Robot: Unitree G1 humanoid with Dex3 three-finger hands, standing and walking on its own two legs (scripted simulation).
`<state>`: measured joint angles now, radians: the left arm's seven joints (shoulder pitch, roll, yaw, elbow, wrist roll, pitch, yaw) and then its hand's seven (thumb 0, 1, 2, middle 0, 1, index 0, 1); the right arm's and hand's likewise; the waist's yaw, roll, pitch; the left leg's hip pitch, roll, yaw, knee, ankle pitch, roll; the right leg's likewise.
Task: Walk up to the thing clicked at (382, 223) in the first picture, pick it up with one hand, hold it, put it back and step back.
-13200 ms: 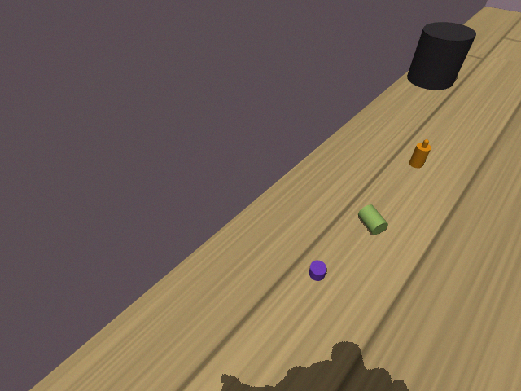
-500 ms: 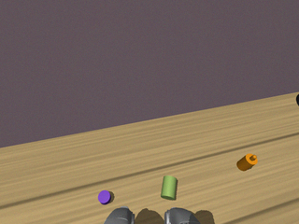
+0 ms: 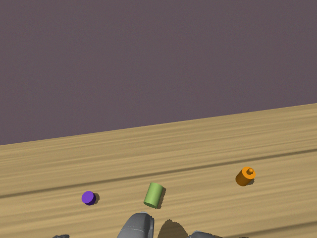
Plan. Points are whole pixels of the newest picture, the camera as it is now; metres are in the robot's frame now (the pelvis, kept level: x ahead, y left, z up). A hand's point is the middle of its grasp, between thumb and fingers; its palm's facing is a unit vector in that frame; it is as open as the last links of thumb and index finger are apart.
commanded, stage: walk up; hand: left
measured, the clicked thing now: (153, 195) +0.41 +0.10 -0.70
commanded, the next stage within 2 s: none
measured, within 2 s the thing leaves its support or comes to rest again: neither
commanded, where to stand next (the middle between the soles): +0.05 -0.21 m, yaw +5 degrees
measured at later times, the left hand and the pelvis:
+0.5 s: hand out of the picture +0.04 +0.06 -0.17, palm faces +0.00 -0.91 -0.41, open 7.4 cm; pelvis -0.05 -0.24 -0.04, yaw +0 degrees
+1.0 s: hand out of the picture -0.08 +0.07 -0.10, palm faces +0.03 -0.81 -0.59, open 7.4 cm; pelvis -0.04 -0.24 +0.00, yaw +4 degrees
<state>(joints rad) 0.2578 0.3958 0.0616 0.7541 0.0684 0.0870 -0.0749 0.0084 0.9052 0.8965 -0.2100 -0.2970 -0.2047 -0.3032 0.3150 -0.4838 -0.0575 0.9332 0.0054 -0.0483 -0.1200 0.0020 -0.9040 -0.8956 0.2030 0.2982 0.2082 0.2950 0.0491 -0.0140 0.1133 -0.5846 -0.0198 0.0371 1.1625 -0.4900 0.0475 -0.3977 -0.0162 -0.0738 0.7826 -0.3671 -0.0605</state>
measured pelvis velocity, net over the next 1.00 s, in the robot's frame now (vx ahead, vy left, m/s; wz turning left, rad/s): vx -0.04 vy -0.24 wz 0.07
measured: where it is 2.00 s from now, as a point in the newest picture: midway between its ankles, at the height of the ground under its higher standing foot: outside the picture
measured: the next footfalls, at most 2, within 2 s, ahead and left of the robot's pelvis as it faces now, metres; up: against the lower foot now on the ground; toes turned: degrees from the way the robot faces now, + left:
left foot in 0.14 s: +0.06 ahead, +0.04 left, +0.00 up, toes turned +5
right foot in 0.46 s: +0.00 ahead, -0.42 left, +0.00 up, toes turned +3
